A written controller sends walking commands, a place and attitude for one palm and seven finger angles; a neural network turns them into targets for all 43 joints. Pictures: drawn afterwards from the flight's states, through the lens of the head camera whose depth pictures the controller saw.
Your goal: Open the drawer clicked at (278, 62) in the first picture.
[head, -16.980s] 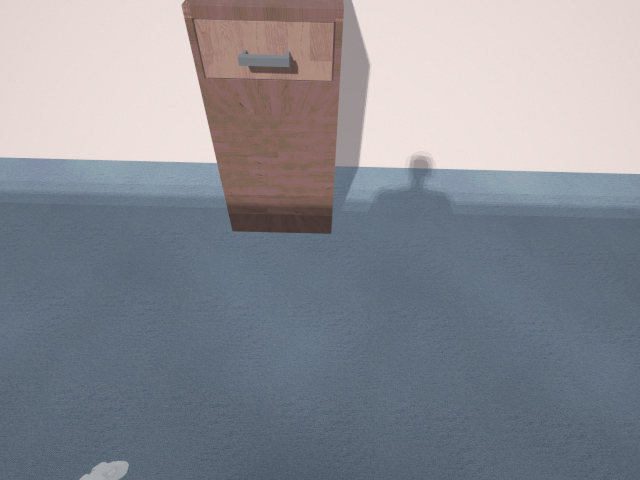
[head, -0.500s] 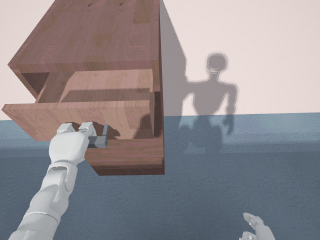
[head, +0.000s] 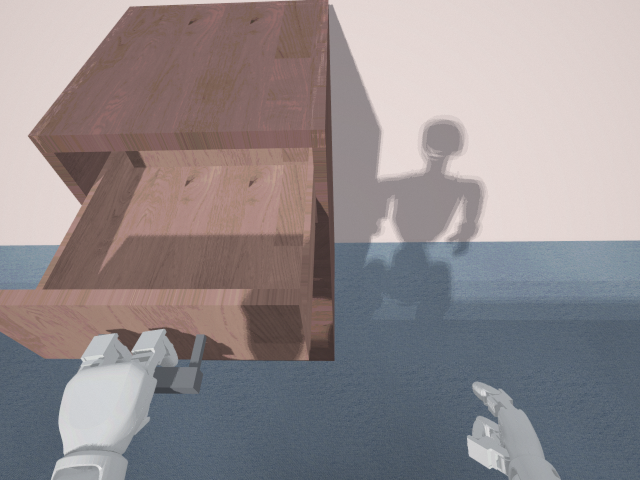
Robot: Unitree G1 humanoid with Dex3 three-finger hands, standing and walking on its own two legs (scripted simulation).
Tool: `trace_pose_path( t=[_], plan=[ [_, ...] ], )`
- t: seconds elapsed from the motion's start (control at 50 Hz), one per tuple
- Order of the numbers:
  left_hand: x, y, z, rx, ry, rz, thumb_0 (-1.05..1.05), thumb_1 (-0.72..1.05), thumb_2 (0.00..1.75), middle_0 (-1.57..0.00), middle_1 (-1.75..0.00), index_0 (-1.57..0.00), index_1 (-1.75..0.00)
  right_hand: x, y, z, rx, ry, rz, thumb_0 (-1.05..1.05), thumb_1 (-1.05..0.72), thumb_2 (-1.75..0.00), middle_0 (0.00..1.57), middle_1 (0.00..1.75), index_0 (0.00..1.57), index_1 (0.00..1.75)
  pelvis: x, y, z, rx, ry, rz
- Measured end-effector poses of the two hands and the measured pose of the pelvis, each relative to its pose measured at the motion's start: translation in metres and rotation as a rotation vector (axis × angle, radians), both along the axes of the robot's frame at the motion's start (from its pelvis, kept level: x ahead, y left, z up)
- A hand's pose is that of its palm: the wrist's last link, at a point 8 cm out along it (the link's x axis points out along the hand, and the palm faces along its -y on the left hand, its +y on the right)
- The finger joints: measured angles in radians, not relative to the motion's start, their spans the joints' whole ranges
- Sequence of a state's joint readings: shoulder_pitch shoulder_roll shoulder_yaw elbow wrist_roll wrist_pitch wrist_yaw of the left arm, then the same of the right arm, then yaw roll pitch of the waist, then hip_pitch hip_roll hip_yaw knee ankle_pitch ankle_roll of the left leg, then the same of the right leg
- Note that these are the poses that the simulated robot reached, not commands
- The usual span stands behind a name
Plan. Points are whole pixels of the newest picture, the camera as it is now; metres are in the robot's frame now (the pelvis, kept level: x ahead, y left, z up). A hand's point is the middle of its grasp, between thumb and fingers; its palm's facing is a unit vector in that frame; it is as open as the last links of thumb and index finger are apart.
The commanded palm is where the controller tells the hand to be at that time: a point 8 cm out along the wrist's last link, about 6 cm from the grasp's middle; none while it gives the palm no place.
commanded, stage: pull the drawer open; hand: left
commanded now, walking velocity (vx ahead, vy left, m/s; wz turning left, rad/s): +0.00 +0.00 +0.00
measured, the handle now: (144, 361) +0.24 +0.24 +0.02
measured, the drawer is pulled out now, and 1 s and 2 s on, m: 0.25 0.30 0.30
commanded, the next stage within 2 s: open the thumb to release the handle in 0.42 s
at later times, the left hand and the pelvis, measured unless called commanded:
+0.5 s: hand (117, 465) +0.13 +0.24 +0.01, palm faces -0.03 -0.09 -1.00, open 6.0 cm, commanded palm +0.12 +0.24 +0.06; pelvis -0.01 -0.01 -0.02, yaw -2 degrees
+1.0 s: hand (114, 457) +0.14 +0.24 +0.01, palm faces +0.01 -0.08 -1.00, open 11.8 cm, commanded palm +0.12 +0.25 +0.06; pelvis -0.04 -0.01 -0.01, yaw +1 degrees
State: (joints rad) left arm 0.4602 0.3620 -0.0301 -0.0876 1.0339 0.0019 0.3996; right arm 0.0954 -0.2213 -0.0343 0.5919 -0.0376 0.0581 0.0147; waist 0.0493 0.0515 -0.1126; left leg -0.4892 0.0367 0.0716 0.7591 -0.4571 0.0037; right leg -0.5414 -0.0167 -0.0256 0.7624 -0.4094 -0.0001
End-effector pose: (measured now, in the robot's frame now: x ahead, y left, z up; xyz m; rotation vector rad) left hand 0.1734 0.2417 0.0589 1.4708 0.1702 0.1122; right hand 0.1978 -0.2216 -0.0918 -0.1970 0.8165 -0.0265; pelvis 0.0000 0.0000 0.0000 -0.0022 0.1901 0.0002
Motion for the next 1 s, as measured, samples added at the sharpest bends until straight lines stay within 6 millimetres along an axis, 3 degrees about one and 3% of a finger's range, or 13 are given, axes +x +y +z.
trace_pose_path(
  t=[0.12,0.22,0.46,0.66,0.8,1.0],
  plan=[
    [-0.029,-0.002,0.001,-0.007,0.013,0.003,0.04,0.69,0.76,-0.32,-1.35,-0.41,-1.35,0.023,0.016,0.008,0.020,-0.060,0.076,0.01,-0.91,-0.90,0.20,0.30,0.20,0.30,0.000,-0.003,-0.003,0.000,-0.002,-0.001],
    [-0.047,-0.003,0.002,0.000,0.016,0.000,0.04,0.68,0.75,-0.32,-1.35,-0.41,-1.35,0.023,0.018,0.006,0.020,-0.062,0.109,0.00,-0.91,-0.90,0.20,0.30,0.20,0.30,-0.002,-0.004,-0.008,0.000,0.005,-0.005],
    [-0.057,-0.003,0.004,0.006,0.003,-0.003,0.02,0.69,0.73,-0.28,-1.28,-0.38,-1.32,-0.019,-0.007,-0.014,0.003,0.025,0.032,0.01,-0.91,-0.90,0.20,0.30,0.20,0.30,-0.008,-0.005,-0.017,0.005,0.030,-0.032],
    [-0.054,0.002,0.001,0.043,-0.056,-0.012,0.00,0.65,0.76,-0.35,-1.29,-0.38,-1.32,-0.049,-0.022,-0.030,-0.037,0.095,-0.022,0.01,-0.91,-0.90,0.20,0.30,0.20,0.30,-0.021,-0.005,-0.021,0.006,0.023,-0.005],
    [-0.052,-0.001,0.004,0.031,-0.071,0.032,0.00,0.41,0.68,-0.39,-1.28,-0.37,-1.30,-0.049,-0.012,-0.026,-0.013,0.065,-0.016,0.01,-0.91,-0.90,0.20,0.30,0.20,0.30,-0.029,-0.008,-0.016,0.009,-0.012,0.007],
    [-0.054,-0.001,0.007,0.022,-0.039,0.037,0.00,-0.17,0.43,-0.37,-1.23,-0.34,-1.24,-0.032,-0.001,-0.007,-0.006,-0.011,0.030,0.01,-0.91,-0.90,0.20,0.30,0.20,0.30,-0.036,-0.014,-0.006,0.012,-0.054,0.019]
  ],
)
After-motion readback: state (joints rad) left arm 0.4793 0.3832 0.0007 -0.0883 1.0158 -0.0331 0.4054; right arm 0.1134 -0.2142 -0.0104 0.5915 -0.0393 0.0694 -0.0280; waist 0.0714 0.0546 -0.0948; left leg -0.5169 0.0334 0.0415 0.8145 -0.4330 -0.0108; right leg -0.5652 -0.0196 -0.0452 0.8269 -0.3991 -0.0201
